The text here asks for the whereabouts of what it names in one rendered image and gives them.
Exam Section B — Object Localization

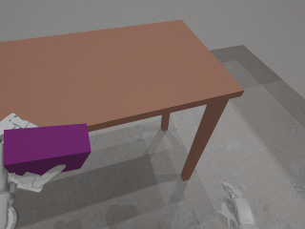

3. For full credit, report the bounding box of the sponge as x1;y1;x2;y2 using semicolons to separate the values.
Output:
3;123;92;176

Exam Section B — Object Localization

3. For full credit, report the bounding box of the table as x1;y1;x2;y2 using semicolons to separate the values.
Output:
0;19;245;181

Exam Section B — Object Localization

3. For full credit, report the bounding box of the robot left hand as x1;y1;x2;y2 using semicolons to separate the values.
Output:
0;113;66;194

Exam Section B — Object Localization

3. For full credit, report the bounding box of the robot right hand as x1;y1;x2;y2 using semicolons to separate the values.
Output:
218;181;256;229

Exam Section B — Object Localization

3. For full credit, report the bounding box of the left robot forearm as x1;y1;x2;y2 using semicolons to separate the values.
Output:
0;191;20;229

